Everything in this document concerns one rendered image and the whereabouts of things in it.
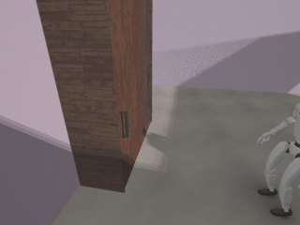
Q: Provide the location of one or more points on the robot torso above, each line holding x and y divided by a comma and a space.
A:
294, 147

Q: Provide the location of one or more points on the robot left foot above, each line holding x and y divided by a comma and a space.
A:
279, 212

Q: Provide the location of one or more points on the wardrobe door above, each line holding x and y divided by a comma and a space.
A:
125, 31
144, 61

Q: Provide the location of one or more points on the right robot hand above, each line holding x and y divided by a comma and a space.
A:
266, 137

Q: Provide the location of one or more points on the robot right upper arm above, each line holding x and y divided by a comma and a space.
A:
292, 119

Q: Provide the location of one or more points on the right robot forearm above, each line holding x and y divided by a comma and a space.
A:
279, 128

